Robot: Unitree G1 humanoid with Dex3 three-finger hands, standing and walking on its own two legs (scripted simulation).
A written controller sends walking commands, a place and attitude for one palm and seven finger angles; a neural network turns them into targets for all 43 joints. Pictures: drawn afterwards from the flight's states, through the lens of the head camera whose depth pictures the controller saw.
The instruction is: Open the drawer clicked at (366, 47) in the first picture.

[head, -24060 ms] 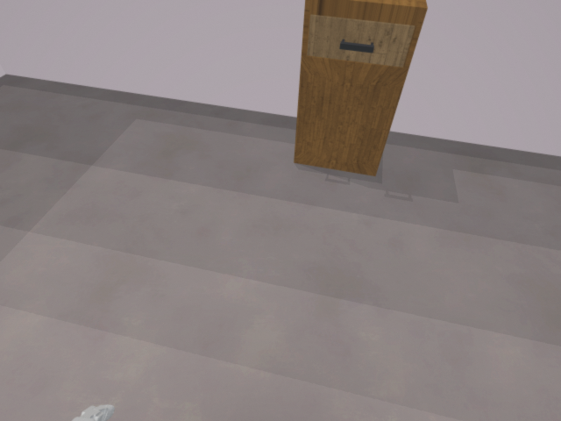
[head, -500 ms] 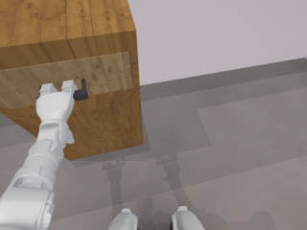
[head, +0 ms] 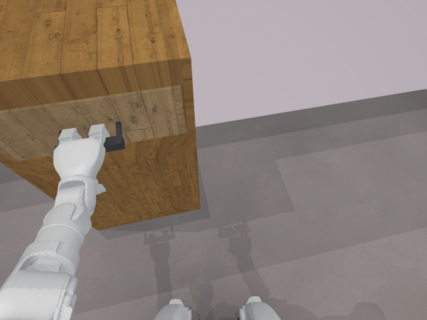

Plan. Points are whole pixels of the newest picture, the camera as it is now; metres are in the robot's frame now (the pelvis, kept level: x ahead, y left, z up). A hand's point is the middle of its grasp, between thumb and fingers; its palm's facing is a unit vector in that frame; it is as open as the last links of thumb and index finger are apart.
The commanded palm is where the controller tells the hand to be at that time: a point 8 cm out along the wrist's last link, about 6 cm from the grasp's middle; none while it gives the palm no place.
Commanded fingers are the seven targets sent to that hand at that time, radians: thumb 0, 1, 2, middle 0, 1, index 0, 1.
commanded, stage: close the thumb around the handle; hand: left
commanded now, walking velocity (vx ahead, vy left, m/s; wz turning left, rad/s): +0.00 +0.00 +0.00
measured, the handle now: (90, 139) +0.48 +0.27 -0.01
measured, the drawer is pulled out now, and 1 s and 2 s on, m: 0.00 0.06 0.18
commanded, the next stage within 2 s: pull the drawer open in 0.40 s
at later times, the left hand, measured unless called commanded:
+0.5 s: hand (93, 170) +0.41 +0.26 -0.03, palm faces -0.05 -0.04 -1.00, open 6.1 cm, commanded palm +0.39 +0.24 +0.02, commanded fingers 0.00 0.90 0.90 -0.40 -1.35 -0.40 -1.35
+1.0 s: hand (93, 193) +0.36 +0.25 -0.03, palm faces -0.04 -0.05 -1.00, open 6.1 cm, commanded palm +0.33 +0.23 +0.02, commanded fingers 0.00 0.90 0.90 -0.40 -1.35 -0.40 -1.35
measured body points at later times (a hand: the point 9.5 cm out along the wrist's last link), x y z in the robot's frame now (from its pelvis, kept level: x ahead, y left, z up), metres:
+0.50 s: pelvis +0.00 +0.00 +0.00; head +0.11 +0.00 +0.44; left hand +0.41 +0.26 +0.02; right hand +0.06 -0.27 -0.13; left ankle -0.03 +0.10 -0.67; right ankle +0.00 -0.14 -0.67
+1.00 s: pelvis +0.01 +0.00 +0.01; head +0.10 +0.00 +0.46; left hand +0.36 +0.25 +0.02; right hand +0.11 -0.26 -0.11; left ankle -0.03 +0.10 -0.67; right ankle +0.00 -0.14 -0.67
